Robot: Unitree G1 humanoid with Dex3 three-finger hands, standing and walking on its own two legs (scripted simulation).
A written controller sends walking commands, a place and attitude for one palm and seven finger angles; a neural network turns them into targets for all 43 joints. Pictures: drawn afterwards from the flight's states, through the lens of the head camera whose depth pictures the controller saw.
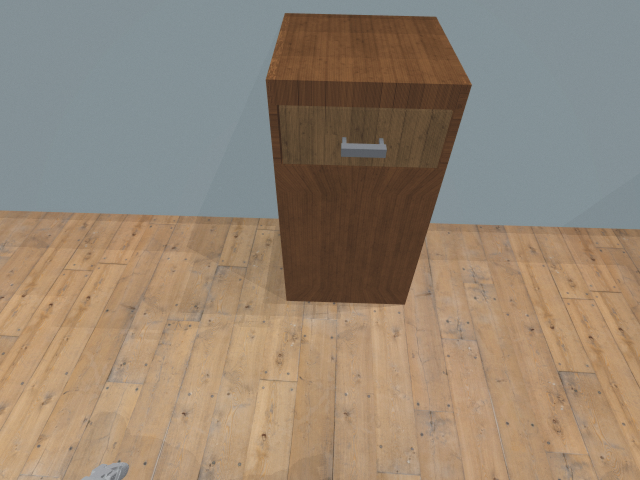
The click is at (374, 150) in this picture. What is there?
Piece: drawer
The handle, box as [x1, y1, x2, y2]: [341, 137, 386, 157]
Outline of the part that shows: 342,137 341,156 385,157 386,147 383,143 382,138 379,138 378,144 356,144 347,143 345,141 345,137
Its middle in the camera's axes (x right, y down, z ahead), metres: +0.10 -0.22 +0.94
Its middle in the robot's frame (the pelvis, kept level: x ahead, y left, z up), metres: +0.85 -0.06 -0.05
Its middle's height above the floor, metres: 0.72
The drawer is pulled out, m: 0.00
